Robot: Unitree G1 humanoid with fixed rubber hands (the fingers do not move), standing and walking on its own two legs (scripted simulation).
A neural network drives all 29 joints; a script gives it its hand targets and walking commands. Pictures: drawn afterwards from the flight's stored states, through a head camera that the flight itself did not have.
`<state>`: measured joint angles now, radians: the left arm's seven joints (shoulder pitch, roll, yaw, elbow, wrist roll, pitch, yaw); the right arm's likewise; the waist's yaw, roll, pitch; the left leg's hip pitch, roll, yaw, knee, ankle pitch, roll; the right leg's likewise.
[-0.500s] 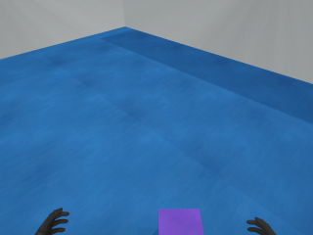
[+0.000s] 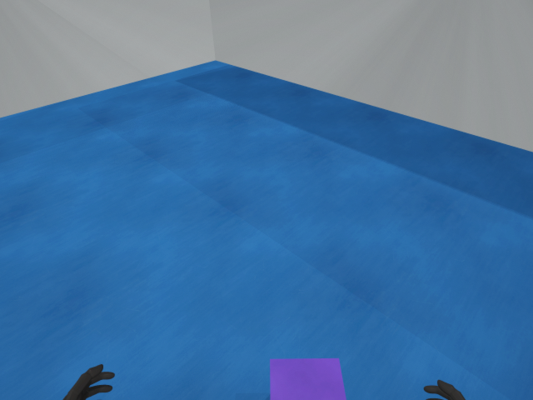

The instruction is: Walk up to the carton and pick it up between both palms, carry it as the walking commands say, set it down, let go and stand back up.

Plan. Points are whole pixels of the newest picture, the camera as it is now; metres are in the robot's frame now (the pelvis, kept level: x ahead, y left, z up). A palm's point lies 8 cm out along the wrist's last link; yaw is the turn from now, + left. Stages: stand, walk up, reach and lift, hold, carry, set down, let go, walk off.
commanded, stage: stand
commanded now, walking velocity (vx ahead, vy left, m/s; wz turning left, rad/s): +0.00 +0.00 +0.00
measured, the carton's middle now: out of the picture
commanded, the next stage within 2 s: none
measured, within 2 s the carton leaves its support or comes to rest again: neither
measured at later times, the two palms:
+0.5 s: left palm out of the picture +0.12 +0.28 -0.05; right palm out of the picture +0.10 -0.28 -0.08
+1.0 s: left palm out of the picture +0.09 +0.27 -0.06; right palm out of the picture +0.07 -0.30 -0.09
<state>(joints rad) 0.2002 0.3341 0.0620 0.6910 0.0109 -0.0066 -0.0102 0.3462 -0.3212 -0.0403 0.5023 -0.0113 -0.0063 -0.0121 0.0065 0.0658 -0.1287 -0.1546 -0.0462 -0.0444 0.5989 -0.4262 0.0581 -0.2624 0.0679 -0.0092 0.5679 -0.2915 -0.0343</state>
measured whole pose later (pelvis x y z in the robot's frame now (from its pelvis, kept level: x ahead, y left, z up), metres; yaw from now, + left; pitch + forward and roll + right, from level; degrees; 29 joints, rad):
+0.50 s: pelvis -0.02 -0.01 +0.00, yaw +0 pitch -2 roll -1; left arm 0.20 0.33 0.06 0.73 0.01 -0.02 -0.01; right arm 0.35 -0.32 -0.04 0.56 -0.01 -0.02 -0.01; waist 0.01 0.07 -0.07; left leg -0.15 -0.05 -0.04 0.59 -0.40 0.04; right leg -0.26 0.07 -0.01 0.57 -0.26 -0.05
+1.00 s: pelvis -0.03 -0.03 +0.00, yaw +0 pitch -4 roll +0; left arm 0.20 0.33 0.06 0.78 0.01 -0.02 -0.01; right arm 0.35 -0.32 -0.04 0.63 -0.01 -0.02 -0.01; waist 0.01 0.05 -0.03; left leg -0.14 -0.05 -0.04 0.56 -0.36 0.02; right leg -0.26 0.07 -0.01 0.57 -0.24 -0.06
